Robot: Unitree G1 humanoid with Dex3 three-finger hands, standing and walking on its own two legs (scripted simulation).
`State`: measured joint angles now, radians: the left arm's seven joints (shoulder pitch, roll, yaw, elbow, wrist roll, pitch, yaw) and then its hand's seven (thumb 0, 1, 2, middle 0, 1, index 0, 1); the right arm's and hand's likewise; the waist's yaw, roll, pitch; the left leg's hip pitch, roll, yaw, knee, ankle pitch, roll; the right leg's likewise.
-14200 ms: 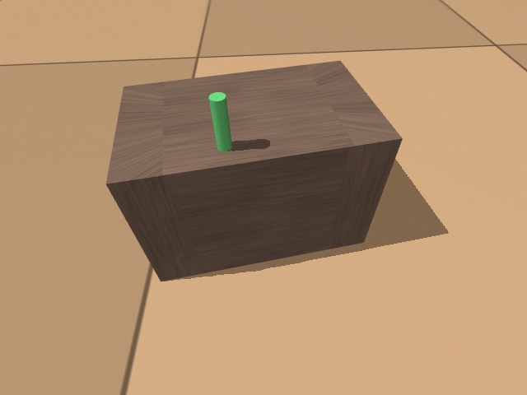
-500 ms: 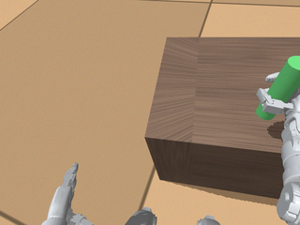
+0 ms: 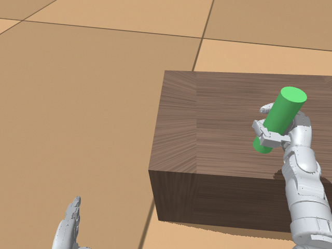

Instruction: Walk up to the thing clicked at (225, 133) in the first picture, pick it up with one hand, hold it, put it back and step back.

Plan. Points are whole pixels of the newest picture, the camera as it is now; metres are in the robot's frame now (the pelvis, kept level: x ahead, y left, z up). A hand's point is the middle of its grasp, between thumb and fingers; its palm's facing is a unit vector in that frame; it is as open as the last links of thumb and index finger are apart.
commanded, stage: lift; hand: right
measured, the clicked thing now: (275, 123) +0.39 -0.20 +0.11
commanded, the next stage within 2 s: hold in 0.58 s
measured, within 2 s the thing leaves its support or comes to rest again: neither
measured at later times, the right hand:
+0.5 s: hand (273, 131) +0.35 -0.17 +0.14, palm faces +0.16 +0.99 +0.02, open 6.4 cm
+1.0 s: hand (280, 130) +0.33 -0.17 +0.16, palm faces +0.15 +0.99 +0.02, open 6.4 cm
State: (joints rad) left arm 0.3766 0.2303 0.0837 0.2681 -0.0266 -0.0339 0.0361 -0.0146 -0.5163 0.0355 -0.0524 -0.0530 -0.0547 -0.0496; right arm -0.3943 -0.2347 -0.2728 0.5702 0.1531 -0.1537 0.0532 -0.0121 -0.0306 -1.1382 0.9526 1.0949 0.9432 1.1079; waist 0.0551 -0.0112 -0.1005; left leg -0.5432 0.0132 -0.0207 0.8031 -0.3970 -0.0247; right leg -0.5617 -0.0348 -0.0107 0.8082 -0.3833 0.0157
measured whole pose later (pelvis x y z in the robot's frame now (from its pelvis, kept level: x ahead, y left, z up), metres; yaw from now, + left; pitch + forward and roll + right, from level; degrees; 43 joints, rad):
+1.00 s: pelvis -0.01 +0.00 +0.03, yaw +0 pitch +0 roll +0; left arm 0.26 0.21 0.10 0.53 -0.03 -0.08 0.08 -0.02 -0.52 0.04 -0.05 -0.06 -0.05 -0.06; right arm -0.18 -0.19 -0.20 0.14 0.19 0.08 0.01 -0.01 -0.03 -1.14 0.95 1.10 0.94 1.11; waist 0.02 -0.03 -0.04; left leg -0.28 0.02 -0.01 0.58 -0.30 -0.02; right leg -0.29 -0.03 -0.01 0.57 -0.27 0.02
